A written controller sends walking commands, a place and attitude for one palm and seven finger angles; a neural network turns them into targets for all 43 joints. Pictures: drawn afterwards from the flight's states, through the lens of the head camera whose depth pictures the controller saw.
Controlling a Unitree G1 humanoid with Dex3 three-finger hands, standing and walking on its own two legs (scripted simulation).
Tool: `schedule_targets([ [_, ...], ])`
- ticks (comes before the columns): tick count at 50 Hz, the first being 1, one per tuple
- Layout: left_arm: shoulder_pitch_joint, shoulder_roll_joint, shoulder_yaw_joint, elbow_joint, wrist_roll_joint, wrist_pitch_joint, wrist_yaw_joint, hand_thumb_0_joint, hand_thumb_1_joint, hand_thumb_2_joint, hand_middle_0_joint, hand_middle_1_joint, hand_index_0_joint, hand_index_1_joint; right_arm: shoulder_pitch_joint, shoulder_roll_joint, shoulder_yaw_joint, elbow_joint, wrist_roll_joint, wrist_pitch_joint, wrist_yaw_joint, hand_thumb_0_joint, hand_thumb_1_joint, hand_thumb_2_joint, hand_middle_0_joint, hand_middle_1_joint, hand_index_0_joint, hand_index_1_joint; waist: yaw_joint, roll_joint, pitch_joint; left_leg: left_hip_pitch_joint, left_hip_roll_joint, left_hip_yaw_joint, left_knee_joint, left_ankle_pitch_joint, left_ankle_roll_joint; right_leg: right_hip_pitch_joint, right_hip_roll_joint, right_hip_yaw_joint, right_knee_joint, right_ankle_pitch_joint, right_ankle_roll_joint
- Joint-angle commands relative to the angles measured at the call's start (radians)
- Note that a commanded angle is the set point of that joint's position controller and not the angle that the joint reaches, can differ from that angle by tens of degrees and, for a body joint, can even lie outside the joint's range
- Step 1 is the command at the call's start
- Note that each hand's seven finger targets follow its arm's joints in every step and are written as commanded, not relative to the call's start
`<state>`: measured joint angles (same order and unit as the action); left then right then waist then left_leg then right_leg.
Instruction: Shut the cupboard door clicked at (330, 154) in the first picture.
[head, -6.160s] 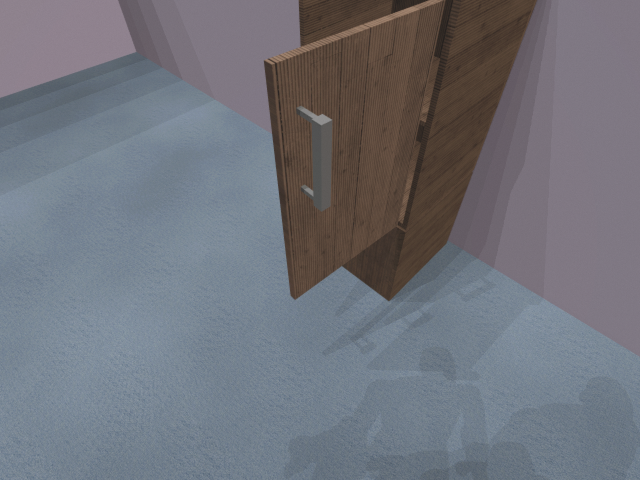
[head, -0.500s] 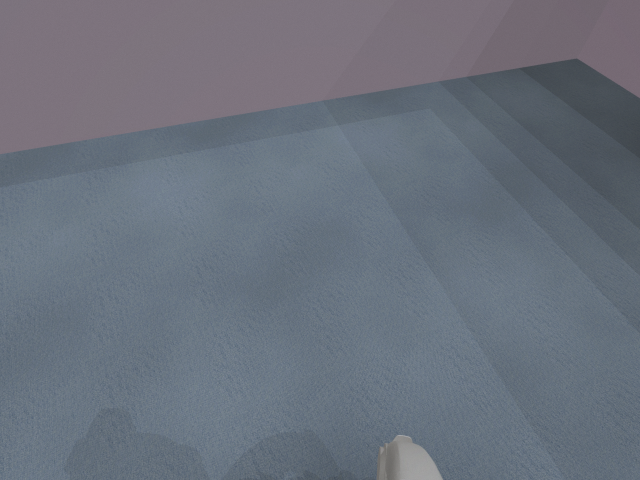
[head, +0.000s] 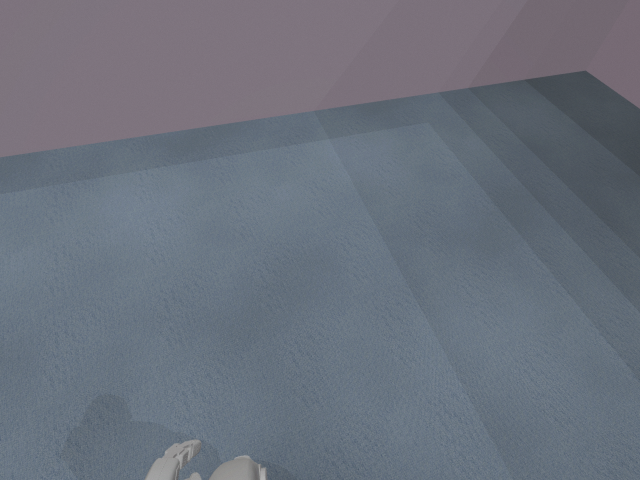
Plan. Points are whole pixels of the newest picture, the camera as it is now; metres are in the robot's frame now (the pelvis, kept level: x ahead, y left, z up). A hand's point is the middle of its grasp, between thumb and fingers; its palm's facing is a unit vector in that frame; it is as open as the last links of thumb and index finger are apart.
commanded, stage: walk to a spot facing it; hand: left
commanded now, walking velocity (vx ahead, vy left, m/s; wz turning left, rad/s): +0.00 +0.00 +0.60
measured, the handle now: out of the picture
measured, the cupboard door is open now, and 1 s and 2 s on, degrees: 86 86 86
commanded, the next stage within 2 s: none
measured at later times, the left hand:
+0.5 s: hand out of the picture +0.10 +0.22 -0.16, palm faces +0.27 -0.93 -0.27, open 7.4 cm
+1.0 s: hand out of the picture -0.04 +0.15 -0.19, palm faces +0.60 -0.77 -0.23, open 7.3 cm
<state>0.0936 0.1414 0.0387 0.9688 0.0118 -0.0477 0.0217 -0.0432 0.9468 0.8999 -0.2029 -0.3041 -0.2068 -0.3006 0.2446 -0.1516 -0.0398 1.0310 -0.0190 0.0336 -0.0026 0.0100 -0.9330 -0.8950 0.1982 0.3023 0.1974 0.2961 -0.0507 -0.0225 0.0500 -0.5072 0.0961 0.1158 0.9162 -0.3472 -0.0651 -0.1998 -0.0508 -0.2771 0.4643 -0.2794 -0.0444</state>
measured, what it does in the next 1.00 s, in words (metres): steps on the spot, turning left: left foot, then right foot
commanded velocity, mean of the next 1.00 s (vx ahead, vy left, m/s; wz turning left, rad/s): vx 0.00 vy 0.00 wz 0.60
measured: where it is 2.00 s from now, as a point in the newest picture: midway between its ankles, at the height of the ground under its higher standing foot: outside the picture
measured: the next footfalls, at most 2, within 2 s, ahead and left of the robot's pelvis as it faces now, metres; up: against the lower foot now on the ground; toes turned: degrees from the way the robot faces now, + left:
left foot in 0.10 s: +0.10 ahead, +0.11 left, +0.00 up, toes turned +13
right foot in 0.56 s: +0.13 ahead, -0.15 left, +0.00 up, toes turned +16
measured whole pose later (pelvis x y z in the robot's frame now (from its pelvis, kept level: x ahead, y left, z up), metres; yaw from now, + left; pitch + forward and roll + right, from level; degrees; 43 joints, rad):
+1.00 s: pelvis +0.06 -0.03 -0.02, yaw +36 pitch +1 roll +1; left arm 0.26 0.24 0.05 0.95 0.02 0.03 0.01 0.01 0.91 0.90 -0.20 -0.30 -0.21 -0.30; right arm 0.06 -0.24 -0.06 0.89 -0.02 0.04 0.03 0.00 -0.91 -0.90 0.20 0.30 0.20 0.30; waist 0.02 -0.06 0.11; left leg -0.33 0.00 0.11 0.64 -0.32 0.03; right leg -0.30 -0.17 -0.21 0.84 -0.49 0.06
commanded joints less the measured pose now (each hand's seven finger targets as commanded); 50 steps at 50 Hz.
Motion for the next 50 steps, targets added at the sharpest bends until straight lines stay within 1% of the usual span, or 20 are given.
schedule_targets([
  [1,0.088,0.166,0.047,-0.028,0.014,0.011,0.006,0.000,0.900,0.900,-0.200,-0.300,-0.200,-0.300,0.024,-0.049,-0.014,-0.071,0.002,-0.008,0.014,0.000,-0.900,-0.900,0.200,0.300,0.200,0.300,0.037,-0.110,-0.047,0.071,0.004,0.012,-0.169,0.008,0.016,0.044,-0.322,0.112,-0.058,0.486,-0.071],
  [3,0.086,0.181,0.053,-0.031,0.009,0.020,0.004,0.000,0.900,0.900,-0.200,-0.300,-0.200,-0.300,0.074,-0.089,-0.023,-0.077,-0.005,-0.013,0.016,0.000,-0.900,-0.900,0.200,0.300,0.200,0.300,0.002,-0.040,-0.078,0.214,-0.024,0.016,-0.336,0.141,0.032,0.015,-0.292,0.067,0.097,0.427,-0.022],
  [4,0.086,0.167,0.052,-0.050,0.002,0.027,0.000,0.000,0.900,0.900,-0.200,-0.300,-0.200,-0.300,0.141,-0.153,-0.038,-0.073,-0.011,-0.020,0.013,0.000,-0.900,-0.900,0.200,0.300,0.200,0.300,-0.028,0.121,-0.131,0.331,0.040,-0.104,-0.437,0.376,0.079,-0.063,-0.222,0.037,0.271,0.274,0.034],
  [5,0.087,0.114,0.041,-0.089,-0.012,0.034,-0.004,0.000,0.900,0.900,-0.200,-0.300,-0.200,-0.300,0.185,-0.262,-0.060,-0.081,-0.018,-0.030,0.003,0.000,-0.900,-0.900,0.200,0.300,0.200,0.300,-0.041,0.420,-0.156,0.450,0.308,-0.486,-0.517,0.795,0.238,-0.321,-0.064,0.044,0.526,-0.335,0.119],
  [6,0.018,0.140,0.035,-0.124,0.000,0.048,0.000,0.000,0.900,0.900,-0.200,-0.300,-0.200,-0.300,0.206,-0.300,-0.065,-0.073,-0.012,-0.022,-0.011,0.000,-0.900,-0.900,0.200,0.300,0.200,0.300,-0.065,0.312,-0.198,0.459,0.379,-0.555,-0.522,0.843,0.321,-0.355,-0.027,0.207,0.696,-0.439,0.109],
  [7,-0.030,0.141,0.035,-0.142,0.002,0.053,-0.002,0.000,0.900,0.900,-0.200,-0.300,-0.200,-0.300,0.167,-0.283,-0.065,-0.091,-0.010,-0.023,-0.019,0.000,-0.900,-0.900,0.200,0.300,0.200,0.300,-0.043,0.164,-0.142,0.403,0.361,-0.517,-0.543,0.684,0.323,-0.391,-0.058,0.261,0.754,-0.336,0.104],
  [12,0.045,0.138,0.045,-0.089,0.008,0.069,-0.011,0.000,0.900,0.900,-0.200,-0.300,-0.200,-0.300,0.016,-0.242,-0.050,-0.138,-0.003,-0.041,-0.030,0.000,-0.900,-0.900,0.200,0.300,0.200,0.300,0.036,0.139,-0.141,0.360,0.180,-0.319,-0.550,0.584,0.211,-0.380,-0.042,0.292,0.740,-0.102,0.133],
  [21,0.013,0.147,0.037,-0.127,0.001,0.076,-0.007,0.000,0.900,0.900,-0.200,-0.300,-0.200,-0.300,-0.009,-0.286,-0.080,-0.143,-0.009,-0.011,-0.008,0.000,-0.900,-0.900,0.200,0.300,0.200,0.300,0.011,0.180,-0.108,0.309,0.137,-0.390,-0.570,0.342,0.214,-0.238,0.014,0.256,0.375,-0.156,0.131],
  [25,0.117,0.164,0.043,-0.108,-0.004,0.063,-0.002,0.000,0.900,0.900,-0.200,-0.300,-0.200,-0.300,-0.079,-0.284,-0.090,-0.169,-0.003,0.002,-0.003,0.000,-0.900,-0.900,0.200,0.300,0.200,0.300,0.056,0.185,-0.113,0.181,0.087,-0.414,-0.510,0.286,0.180,-0.016,0.052,0.230,0.104,-0.042,0.113],
  [26,0.166,0.192,0.051,-0.098,-0.003,0.054,0.003,0.000,0.900,0.900,-0.200,-0.300,-0.200,-0.300,-0.096,-0.263,-0.089,-0.181,0.005,0.004,-0.001,0.000,-0.900,-0.900,0.200,0.300,0.200,0.300,0.084,0.117,-0.121,0.092,0.043,-0.401,-0.454,0.204,0.143,0.113,0.020,0.251,-0.053,0.034,0.105],
  [28,0.197,0.353,0.078,-0.110,0.022,0.043,0.016,0.000,0.900,0.900,-0.200,-0.300,-0.200,-0.300,-0.125,-0.162,-0.074,-0.223,0.012,0.004,0.010,0.000,-0.900,-0.900,0.200,0.300,0.200,0.300,0.120,-0.338,-0.084,-0.165,-0.170,-0.128,0.010,-0.268,0.009,0.157,-0.447,0.698,-0.267,0.017,-0.065],
  [29,0.155,0.328,0.061,-0.122,0.012,0.044,0.019,0.000,0.900,0.900,-0.200,-0.300,-0.200,-0.300,-0.125,-0.207,-0.080,-0.216,0.001,0.010,0.016,0.000,-0.900,-0.900,0.200,0.300,0.200,0.300,0.094,-0.238,-0.057,-0.124,-0.105,-0.183,0.187,-0.252,0.025,0.024,-0.453,0.622,-0.241,0.056,-0.099],
  [30,0.074,0.266,0.048,-0.137,0.011,0.041,0.017,0.000,0.900,0.900,-0.200,-0.300,-0.200,-0.300,-0.102,-0.190,-0.081,-0.199,-0.001,0.019,0.025,0.000,-0.900,-0.900,0.200,0.300,0.200,0.300,0.044,-0.163,-0.022,-0.109,-0.084,-0.185,0.262,-0.151,0.021,-0.023,-0.360,0.497,-0.223,0.070,-0.084],
  [33,0.060,0.203,0.031,-0.142,0.004,0.031,0.014,0.000,0.900,0.900,-0.200,-0.300,-0.200,-0.300,-0.083,-0.175,-0.073,-0.162,0.002,0.029,0.030,0.000,-0.900,-0.900,0.200,0.300,0.200,0.300,0.021,-0.226,-0.030,-0.118,-0.056,-0.125,0.314,-0.051,-0.014,0.052,-0.256,0.299,-0.129,0.429,-0.040],
  [42,0.232,0.262,0.052,-0.088,0.019,0.030,0.013,0.000,0.900,0.900,-0.200,-0.300,-0.200,-0.300,-0.224,-0.128,-0.039,-0.199,0.012,0.019,0.036,0.000,-0.900,-0.900,0.200,0.300,0.200,0.300,0.106,-0.187,-0.075,0.003,-0.072,-0.008,-0.113,-0.102,-0.005,0.214,-0.311,0.206,-0.014,0.697,-0.057],
  [46,0.185,0.288,0.064,-0.094,0.009,0.033,0.004,0.000,0.900,0.900,-0.200,-0.300,-0.200,-0.300,-0.127,-0.167,-0.042,-0.188,0.008,0.003,0.029,0.000,-0.900,-0.900,0.200,0.300,0.200,0.300,0.041,-0.162,-0.123,0.256,-0.103,0.027,-0.391,0.078,0.031,0.112,-0.302,0.122,0.145,0.676,-0.001],
  [47,0.164,0.271,0.060,-0.104,0.003,0.036,-0.001,0.000,0.900,0.900,-0.200,-0.300,-0.200,-0.300,-0.050,-0.221,-0.058,-0.171,0.003,-0.004,0.028,0.000,-0.900,-0.900,0.200,0.300,0.200,0.300,-0.004,-0.043,-0.167,0.449,-0.036,-0.050,-0.478,0.284,0.063,-0.030,-0.268,0.089,0.309,0.515,0.050],
  [48,0.139,0.198,0.045,-0.149,-0.007,0.041,-0.009,0.000,0.900,0.900,-0.200,-0.300,-0.200,-0.300,0.040,-0.346,-0.090,-0.158,-0.004,-0.014,0.019,0.000,-0.900,-0.900,0.200,0.300,0.200,0.300,-0.055,0.279,-0.219,0.633,0.265,-0.449,-0.504,0.698,0.213,-0.338,-0.104,0.072,0.563,-0.190,0.134],
  [49,0.063,0.191,0.036,-0.184,0.000,0.057,-0.002,0.000,0.900,0.900,-0.200,-0.300,-0.200,-0.300,0.101,-0.389,-0.096,-0.134,0.006,-0.005,0.007,0.000,-0.900,-0.900,0.200,0.300,0.200,0.300,-0.074,0.271,-0.232,0.615,0.357,-0.527,-0.494,0.933,0.316,-0.412,-0.068,0.207,0.701,-0.399,0.129],
  [50,0.045,0.209,0.039,-0.190,0.003,0.068,0.001,0.000,0.900,0.900,-0.200,-0.300,-0.200,-0.300,0.071,-0.373,-0.091,-0.140,0.002,-0.003,0.001,0.000,-0.900,-0.900,0.200,0.300,0.200,0.300,-0.054,0.158,-0.190,0.556,0.349,-0.450,-0.504,0.796,0.326,-0.426,-0.092,0.261,0.751,-0.350,0.122],
])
